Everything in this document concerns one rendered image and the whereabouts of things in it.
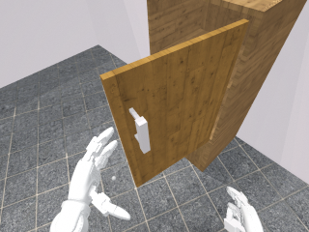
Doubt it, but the cupboard door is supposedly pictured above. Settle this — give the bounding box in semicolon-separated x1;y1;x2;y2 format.
99;19;249;188

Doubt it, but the robot left hand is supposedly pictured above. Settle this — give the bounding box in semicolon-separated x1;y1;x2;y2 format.
68;127;130;220

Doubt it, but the handle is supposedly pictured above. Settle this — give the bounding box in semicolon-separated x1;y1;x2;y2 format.
129;108;151;154

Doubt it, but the left robot forearm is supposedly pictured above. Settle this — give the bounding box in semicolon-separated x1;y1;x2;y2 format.
49;199;91;232

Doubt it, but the robot right hand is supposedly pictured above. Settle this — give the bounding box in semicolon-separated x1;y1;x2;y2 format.
224;187;264;232

